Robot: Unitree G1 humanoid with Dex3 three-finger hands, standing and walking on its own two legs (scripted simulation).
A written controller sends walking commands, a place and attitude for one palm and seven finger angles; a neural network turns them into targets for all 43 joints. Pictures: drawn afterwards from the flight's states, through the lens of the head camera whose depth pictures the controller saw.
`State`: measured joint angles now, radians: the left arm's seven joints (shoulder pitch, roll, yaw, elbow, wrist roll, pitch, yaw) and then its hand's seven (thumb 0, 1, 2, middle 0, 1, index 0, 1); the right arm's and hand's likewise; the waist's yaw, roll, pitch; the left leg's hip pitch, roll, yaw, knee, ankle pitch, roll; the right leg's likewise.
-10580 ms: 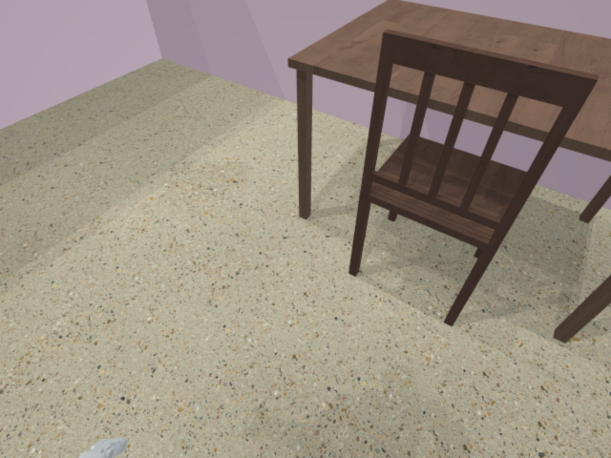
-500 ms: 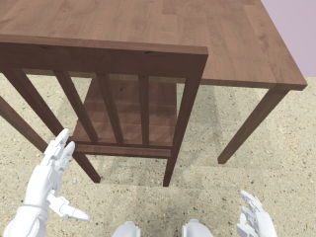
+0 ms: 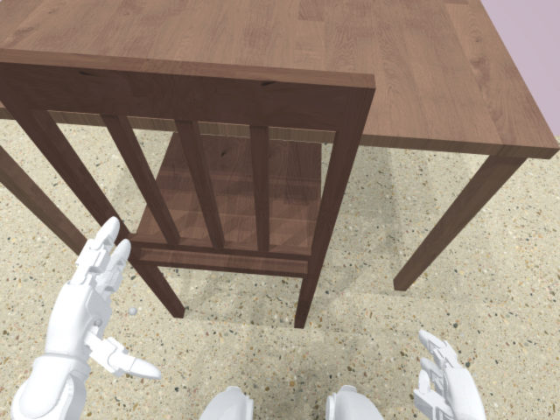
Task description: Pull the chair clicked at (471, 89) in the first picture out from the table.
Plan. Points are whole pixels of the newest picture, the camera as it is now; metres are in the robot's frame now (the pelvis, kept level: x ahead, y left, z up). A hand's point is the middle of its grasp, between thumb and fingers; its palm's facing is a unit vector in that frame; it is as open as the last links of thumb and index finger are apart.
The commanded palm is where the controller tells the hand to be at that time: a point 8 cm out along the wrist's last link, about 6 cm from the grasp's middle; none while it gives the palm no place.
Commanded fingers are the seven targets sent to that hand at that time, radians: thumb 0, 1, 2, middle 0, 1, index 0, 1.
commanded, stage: aim the fingers beside a spindle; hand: left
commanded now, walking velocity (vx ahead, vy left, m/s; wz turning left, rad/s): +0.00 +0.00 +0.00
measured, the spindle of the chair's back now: (205, 195) +0.45 +0.15 +0.01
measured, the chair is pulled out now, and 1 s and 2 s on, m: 0.00 0.00 0.00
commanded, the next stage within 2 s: none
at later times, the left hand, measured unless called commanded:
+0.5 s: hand (170, 303) +0.27 +0.16 +0.02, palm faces -0.07 -1.00 -0.05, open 16.9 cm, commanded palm +0.25 +0.22 +0.02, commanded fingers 0.00 -0.50 0.30 -0.06 -0.08 -0.06 -0.08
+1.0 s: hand (195, 289) +0.29 +0.14 +0.00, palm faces -0.08 -1.00 -0.04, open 16.9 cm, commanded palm +0.28 +0.20 +0.00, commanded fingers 0.00 -0.50 0.30 -0.06 -0.08 -0.06 -0.08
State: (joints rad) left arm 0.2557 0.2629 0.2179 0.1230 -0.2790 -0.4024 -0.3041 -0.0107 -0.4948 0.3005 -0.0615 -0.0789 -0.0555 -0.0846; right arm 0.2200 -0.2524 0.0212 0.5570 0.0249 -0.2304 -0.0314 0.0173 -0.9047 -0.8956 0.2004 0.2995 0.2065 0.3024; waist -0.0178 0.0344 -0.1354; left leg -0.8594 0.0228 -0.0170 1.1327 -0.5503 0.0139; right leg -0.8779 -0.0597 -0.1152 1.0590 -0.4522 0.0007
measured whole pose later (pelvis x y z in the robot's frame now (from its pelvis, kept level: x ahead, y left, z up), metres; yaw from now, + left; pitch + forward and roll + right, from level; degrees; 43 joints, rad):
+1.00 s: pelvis -0.01 -0.01 -0.03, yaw -1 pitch +20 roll -1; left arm 0.05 0.20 0.09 0.23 -0.18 -0.43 -0.16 -0.01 -0.50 0.30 -0.06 -0.08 -0.06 -0.08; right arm 0.20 -0.25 0.01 0.55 0.00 -0.16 -0.01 0.02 -0.91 -0.90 0.20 0.30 0.21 0.30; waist -0.04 0.03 -0.15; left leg -1.02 0.02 0.00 1.25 -0.58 0.01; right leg -1.06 -0.06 -0.09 1.20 -0.49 -0.01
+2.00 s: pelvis -0.01 +0.00 -0.03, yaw -1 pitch +22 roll -2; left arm -0.05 0.20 0.08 0.34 -0.17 -0.41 -0.13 -0.01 -0.49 0.30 -0.06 -0.08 -0.05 -0.08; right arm 0.19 -0.25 0.01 0.54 0.01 -0.09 0.01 0.02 -0.91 -0.90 0.20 0.30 0.20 0.30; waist -0.03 0.04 -0.16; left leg -1.07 0.02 0.00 1.28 -0.59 0.01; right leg -1.11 -0.07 -0.09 1.23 -0.50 0.00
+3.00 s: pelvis -0.01 +0.00 -0.03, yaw -1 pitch +22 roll -2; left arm -0.05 0.20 0.09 0.35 -0.15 -0.43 -0.10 -0.01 -0.49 0.30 -0.06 -0.08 -0.06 -0.08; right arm 0.19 -0.25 0.02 0.55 0.01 -0.09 0.02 0.02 -0.91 -0.90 0.20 0.30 0.21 0.30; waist -0.03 0.03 -0.17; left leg -1.07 0.02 0.00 1.29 -0.60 0.02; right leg -1.11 -0.07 -0.09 1.23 -0.50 0.00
